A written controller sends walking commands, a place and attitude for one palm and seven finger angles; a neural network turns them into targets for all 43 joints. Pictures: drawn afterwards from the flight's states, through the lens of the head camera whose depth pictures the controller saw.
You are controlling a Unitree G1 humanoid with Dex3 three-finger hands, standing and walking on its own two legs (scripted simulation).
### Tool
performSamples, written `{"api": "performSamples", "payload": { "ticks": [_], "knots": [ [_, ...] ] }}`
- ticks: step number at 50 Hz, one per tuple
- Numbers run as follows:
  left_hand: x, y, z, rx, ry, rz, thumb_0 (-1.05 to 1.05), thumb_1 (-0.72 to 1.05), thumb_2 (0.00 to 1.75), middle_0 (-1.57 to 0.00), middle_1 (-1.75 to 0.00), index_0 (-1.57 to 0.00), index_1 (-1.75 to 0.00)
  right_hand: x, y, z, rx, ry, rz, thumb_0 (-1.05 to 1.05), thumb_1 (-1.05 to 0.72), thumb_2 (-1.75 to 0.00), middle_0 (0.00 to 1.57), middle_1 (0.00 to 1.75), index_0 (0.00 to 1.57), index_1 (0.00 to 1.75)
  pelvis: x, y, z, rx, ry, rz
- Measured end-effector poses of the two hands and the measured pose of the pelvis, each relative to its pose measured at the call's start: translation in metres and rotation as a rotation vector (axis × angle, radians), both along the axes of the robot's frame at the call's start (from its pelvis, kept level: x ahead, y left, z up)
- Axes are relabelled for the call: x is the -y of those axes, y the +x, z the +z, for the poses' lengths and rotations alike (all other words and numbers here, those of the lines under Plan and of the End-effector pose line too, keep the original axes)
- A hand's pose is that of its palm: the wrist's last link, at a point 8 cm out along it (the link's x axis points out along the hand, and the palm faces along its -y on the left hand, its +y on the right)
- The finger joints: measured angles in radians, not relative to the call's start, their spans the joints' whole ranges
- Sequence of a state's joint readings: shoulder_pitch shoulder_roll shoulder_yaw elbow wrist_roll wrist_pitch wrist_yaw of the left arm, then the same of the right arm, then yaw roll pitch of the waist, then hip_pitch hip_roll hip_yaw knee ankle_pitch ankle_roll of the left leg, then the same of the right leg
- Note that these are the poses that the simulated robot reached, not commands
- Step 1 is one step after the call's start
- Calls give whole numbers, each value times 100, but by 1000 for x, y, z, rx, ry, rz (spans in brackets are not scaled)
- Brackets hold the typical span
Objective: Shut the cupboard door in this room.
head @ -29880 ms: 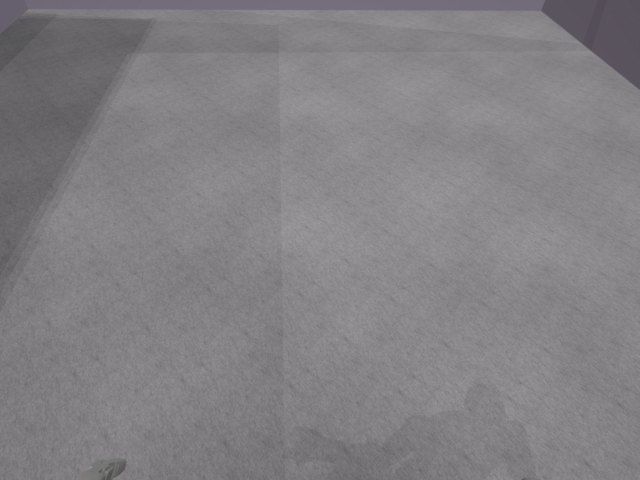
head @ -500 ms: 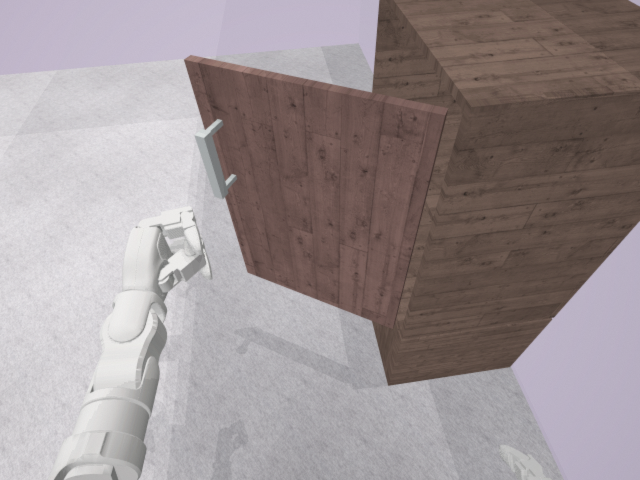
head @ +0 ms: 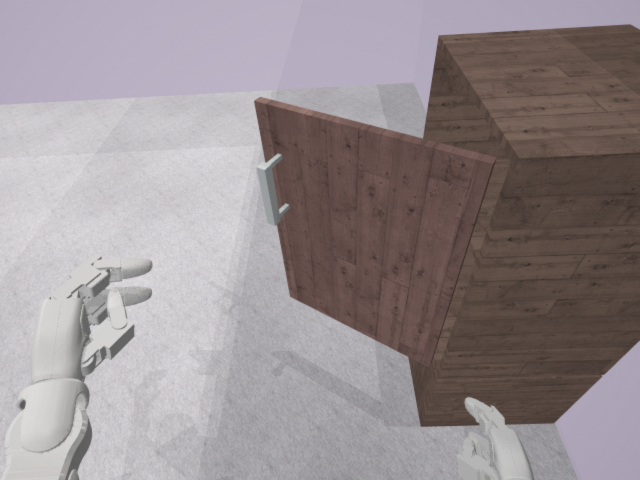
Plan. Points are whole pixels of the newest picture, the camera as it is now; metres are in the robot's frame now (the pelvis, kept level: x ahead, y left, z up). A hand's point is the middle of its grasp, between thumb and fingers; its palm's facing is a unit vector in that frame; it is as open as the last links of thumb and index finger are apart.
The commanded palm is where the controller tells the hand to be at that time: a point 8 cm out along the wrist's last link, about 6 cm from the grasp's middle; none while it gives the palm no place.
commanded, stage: draw the hand back to the body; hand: left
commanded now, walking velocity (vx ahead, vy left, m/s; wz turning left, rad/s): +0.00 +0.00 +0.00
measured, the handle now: (275, 190) +0.64 +0.17 +0.00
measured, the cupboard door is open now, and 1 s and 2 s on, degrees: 57 57 57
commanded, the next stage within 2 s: step back with the hand held close in 0.54 s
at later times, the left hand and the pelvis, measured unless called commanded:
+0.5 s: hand (77, 348) +0.19 +0.26 +0.15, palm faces +0.45 -0.79 -0.41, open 7.4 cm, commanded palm +0.14 +0.30 +0.17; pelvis +0.00 +0.00 +0.00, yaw +0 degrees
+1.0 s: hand (47, 359) +0.18 +0.28 +0.15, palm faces +0.36 -0.77 -0.52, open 7.4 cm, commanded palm +0.12 +0.32 +0.17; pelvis -0.02 +0.02 -0.01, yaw -1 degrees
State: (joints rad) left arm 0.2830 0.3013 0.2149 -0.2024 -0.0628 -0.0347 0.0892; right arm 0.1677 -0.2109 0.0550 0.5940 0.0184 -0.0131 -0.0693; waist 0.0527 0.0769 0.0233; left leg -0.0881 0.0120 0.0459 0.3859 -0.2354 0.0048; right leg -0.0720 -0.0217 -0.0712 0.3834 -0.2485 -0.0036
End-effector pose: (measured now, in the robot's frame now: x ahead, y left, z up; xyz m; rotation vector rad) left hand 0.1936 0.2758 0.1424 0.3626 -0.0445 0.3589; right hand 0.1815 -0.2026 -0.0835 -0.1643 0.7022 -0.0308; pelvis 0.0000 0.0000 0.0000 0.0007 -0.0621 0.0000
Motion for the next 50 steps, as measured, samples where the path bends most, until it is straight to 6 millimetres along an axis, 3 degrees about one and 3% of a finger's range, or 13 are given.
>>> {"api": "performSamples", "payload": {
  "ticks": [13,21,33,50],
  "knots": [
    [-31,-52,34,38,163,132,2,89,90,-32,-42,-32,-42,18,-13,-10,-21,-32,-36,1,-90,-90,20,30,20,30,-2,4,-1,-2,-2,2],
    [-24,-47,22,39,108,123,2,89,90,-23,-33,-24,-33,23,-9,-4,11,-50,-39,1,-90,-90,20,30,20,30,0,1,-1,-1,1,1],
    [-21,-45,29,60,126,88,2,89,90,-21,-30,-22,-30,20,-9,3,40,-34,-48,1,-90,-90,20,30,20,30,3,0,-1,6,-3,-9],
    [-43,-54,30,16,229,7,2,89,90,-21,-30,-22,-30,27,-44,-3,-77,-103,-158,1,-90,-90,20,30,20,30,-21,-24,-6,-80,-8,-13]
  ]
}}
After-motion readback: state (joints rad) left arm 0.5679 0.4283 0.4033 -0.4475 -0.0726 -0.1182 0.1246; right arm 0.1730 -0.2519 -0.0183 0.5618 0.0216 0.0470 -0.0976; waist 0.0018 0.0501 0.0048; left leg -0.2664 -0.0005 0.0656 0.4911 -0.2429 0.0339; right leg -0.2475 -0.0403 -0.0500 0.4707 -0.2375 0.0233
